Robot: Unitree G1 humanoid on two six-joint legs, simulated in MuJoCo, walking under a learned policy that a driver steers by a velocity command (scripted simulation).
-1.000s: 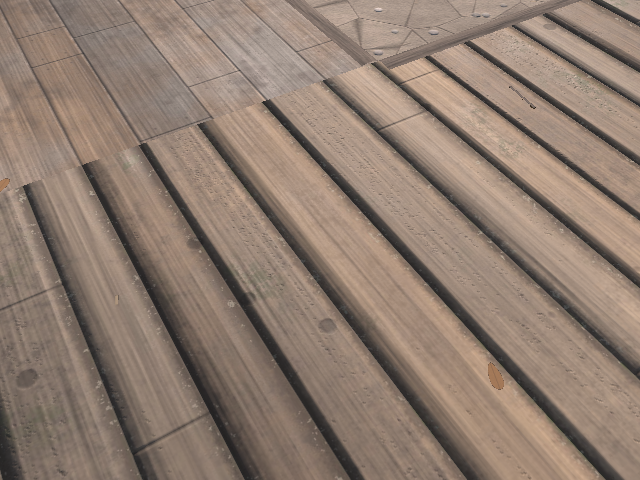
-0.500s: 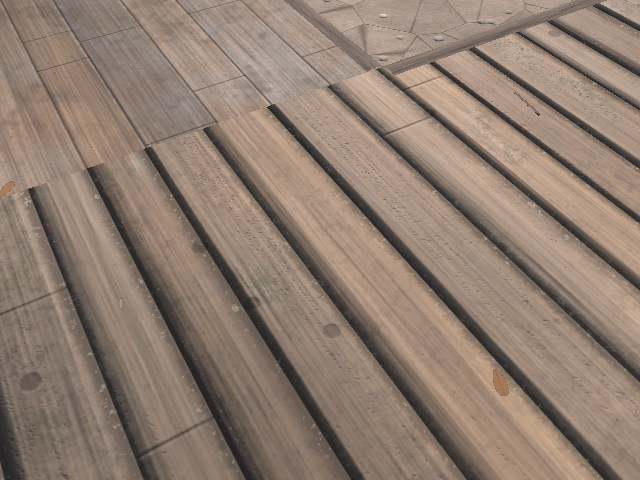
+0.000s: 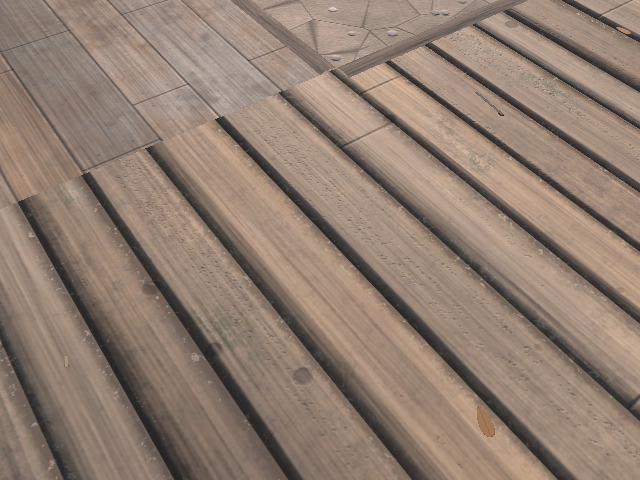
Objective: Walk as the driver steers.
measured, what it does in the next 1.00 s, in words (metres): walks ahead, turning left: right foot, then left foot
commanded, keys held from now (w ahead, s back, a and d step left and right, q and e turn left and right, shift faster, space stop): w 0.24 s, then w+q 0.20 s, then q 0.56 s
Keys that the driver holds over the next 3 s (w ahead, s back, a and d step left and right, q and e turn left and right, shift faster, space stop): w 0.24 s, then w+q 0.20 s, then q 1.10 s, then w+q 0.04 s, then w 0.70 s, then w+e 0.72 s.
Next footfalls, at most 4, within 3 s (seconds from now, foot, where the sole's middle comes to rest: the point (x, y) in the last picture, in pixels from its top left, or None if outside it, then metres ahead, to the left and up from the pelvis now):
0.10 right None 0.25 -0.13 -0.77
0.64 left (257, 458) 0.54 0.10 -0.77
1.16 right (351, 421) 0.60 -0.10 -0.77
1.60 left None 0.43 0.10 -0.77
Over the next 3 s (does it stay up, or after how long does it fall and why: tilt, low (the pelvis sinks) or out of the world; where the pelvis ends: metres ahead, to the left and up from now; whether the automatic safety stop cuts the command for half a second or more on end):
stays up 0.94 0.45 0.01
